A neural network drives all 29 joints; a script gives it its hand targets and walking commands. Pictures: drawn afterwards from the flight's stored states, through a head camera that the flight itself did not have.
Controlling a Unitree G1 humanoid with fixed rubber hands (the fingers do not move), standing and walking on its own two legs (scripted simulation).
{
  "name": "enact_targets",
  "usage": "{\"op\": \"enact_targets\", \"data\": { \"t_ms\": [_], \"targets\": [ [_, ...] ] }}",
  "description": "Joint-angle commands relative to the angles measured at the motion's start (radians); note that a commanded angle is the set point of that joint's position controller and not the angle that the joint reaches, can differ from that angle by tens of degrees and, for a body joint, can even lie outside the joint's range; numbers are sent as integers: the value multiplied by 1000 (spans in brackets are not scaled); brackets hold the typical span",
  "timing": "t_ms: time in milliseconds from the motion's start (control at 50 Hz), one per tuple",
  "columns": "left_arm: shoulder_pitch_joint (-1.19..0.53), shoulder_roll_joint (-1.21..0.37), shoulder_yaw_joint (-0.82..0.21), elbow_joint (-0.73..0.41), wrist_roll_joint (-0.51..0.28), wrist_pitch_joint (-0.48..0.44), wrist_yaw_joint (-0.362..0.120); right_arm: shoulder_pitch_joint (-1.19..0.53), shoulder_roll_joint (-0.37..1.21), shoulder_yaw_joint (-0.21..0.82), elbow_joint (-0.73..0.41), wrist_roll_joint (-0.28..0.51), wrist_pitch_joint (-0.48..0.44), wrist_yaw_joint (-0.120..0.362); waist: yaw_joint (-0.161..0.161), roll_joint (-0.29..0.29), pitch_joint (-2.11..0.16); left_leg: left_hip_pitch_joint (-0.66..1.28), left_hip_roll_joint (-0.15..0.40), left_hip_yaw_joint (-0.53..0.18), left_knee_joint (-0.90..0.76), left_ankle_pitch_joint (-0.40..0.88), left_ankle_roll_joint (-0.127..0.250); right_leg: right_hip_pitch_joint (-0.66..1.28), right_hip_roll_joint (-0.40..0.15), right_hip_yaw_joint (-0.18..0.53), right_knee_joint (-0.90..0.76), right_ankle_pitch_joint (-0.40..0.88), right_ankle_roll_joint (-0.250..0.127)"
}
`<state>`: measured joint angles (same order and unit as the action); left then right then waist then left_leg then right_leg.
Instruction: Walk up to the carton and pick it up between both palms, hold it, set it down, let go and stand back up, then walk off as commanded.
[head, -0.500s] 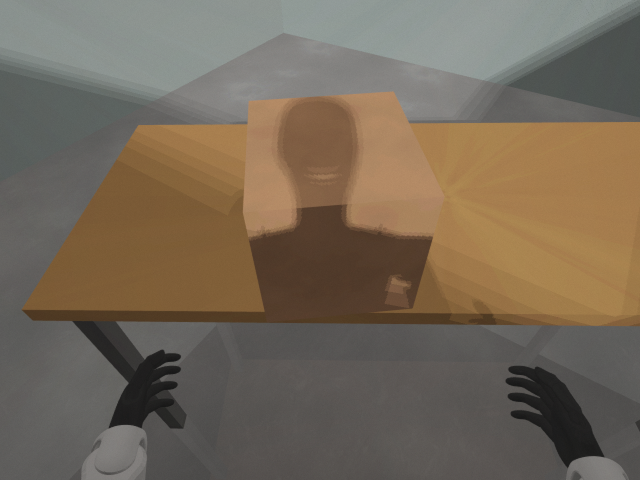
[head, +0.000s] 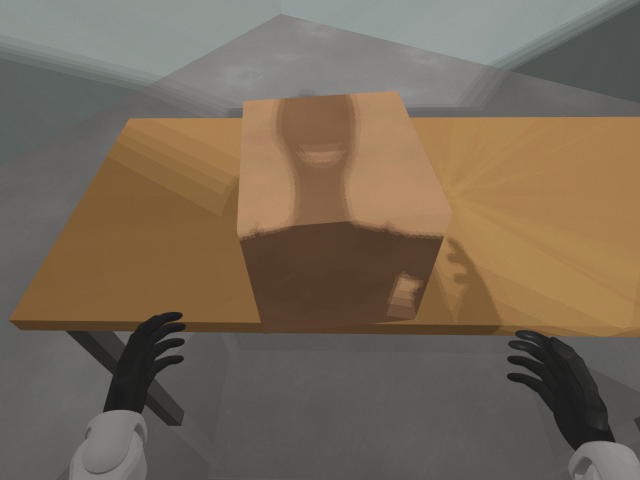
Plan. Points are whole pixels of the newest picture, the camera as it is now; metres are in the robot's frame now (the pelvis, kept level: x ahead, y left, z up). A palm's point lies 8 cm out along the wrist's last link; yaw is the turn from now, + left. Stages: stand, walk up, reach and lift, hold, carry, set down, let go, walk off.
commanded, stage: reach and lift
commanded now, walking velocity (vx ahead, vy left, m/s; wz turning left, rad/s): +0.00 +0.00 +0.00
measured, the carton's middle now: (330, 212) +0.48 +0.01 +0.04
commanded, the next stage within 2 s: none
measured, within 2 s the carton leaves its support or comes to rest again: neither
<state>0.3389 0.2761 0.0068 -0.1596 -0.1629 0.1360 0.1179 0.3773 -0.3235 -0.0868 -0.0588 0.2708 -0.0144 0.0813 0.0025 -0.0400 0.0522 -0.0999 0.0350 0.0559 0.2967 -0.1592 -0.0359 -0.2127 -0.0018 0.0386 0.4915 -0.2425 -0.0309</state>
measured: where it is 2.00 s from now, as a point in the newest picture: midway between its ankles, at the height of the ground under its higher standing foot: outside the picture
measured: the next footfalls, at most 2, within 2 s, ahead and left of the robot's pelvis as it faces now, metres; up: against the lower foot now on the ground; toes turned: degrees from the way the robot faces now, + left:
none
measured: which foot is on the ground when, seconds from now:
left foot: down 0.00-1.00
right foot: down 0.00-1.00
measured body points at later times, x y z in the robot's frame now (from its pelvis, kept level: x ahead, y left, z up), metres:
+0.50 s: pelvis +0.01 +0.00 +0.00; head +0.02 +0.00 +0.45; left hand +0.28 +0.22 +0.09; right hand +0.29 -0.23 +0.08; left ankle +0.00 +0.16 -0.74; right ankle +0.01 -0.09 -0.74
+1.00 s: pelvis +0.00 +0.00 +0.00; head +0.01 +0.00 +0.45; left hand +0.35 +0.22 +0.14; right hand +0.37 -0.23 +0.13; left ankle +0.00 +0.16 -0.74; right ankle +0.01 -0.09 -0.74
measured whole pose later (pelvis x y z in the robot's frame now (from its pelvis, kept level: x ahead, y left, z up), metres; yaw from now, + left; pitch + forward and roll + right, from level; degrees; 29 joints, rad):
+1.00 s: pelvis +0.00 +0.00 +0.00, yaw +0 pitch -2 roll +2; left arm -0.38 0.28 0.09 -0.01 -0.17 0.68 0.14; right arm -0.43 -0.39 -0.09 0.29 0.39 0.34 0.03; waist 0.00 -0.04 0.05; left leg -0.10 0.04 0.06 0.29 -0.15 -0.04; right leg -0.21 0.00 0.04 0.47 -0.23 -0.03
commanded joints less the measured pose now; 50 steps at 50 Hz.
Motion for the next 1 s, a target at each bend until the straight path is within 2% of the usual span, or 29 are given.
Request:
{"op": "enact_targets", "data": {
  "t_ms": [0,80,240,320,360,440,500,620,680,840,980],
  "targets": [
    [-184,-16,1,-234,-59,36,43,-216,-171,-47,-227,28,4,9,71,19,-103,51,-49,4,-34,-7,12,-9,37,24,-258,37,-15],
    [-263,-13,15,-313,-65,97,55,-280,-190,-66,-225,32,53,2,68,31,-137,58,-43,7,-33,19,7,12,42,29,-250,70,-17],
    [-317,-9,115,-310,-41,256,18,-371,-227,-47,-193,65,147,-46,74,36,-189,112,-49,15,-10,215,0,107,47,30,-236,286,10],
    [-369,2,151,-340,-43,301,4,-441,-260,-40,-210,81,164,-66,78,34,-238,134,-54,18,10,319,-10,140,52,22,-213,407,25],
    [-408,10,162,-356,-46,315,5,-486,-272,-38,-216,88,170,-72,80,41,-260,137,-54,19,14,341,-13,144,53,19,-204,429,27],
    [-498,23,176,-345,-53,347,10,-585,-290,-39,-182,95,197,-74,81,45,-274,124,-50,19,6,317,-12,140,52,17,-200,404,27],
    [-565,25,184,-306,-52,378,12,-651,-293,-36,-120,103,232,-69,77,48,-259,100,-46,18,-10,251,-6,129,48,20,-205,344,23],
    [-766,39,197,-107,-52,457,14,-866,-306,-35,80,108,310,-45,70,47,-193,-3,-31,9,-56,12,23,79,34,25,-224,118,4],
    [-868,47,199,-39,-57,478,18,-975,-308,-29,122,110,323,-37,79,27,-219,-35,-28,6,-60,-43,36,85,28,25,-223,73,6],
    [-1033,79,220,62,-34,503,32,-1154,-340,-8,242,115,326,-32,102,15,-313,-51,-32,11,-36,34,37,131,36,22,-201,163,21],
    [-1085,99,234,52,-17,520,24,-1239,-374,31,283,156,320,-37,105,20,-399,-8,-41,14,3,193,21,190,54,16,-178,365,33]
  ]
}}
